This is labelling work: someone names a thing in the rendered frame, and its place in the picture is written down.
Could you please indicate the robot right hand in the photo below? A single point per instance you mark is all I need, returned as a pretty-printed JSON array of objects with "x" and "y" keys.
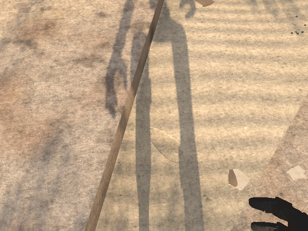
[{"x": 297, "y": 221}]

